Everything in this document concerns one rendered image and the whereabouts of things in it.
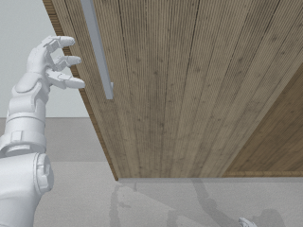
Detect wardrobe door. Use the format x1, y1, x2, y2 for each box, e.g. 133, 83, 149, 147
225, 62, 303, 172
52, 0, 303, 178

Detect handle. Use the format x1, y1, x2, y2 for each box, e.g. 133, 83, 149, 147
80, 0, 114, 99

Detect robot left upper arm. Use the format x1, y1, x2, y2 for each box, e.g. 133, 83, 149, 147
0, 152, 55, 227

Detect left robot forearm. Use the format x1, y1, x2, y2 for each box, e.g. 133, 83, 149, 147
0, 72, 50, 159

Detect left robot hand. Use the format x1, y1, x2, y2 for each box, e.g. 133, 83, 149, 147
26, 35, 85, 90

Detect right robot hand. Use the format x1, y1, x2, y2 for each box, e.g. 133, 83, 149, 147
239, 217, 258, 227

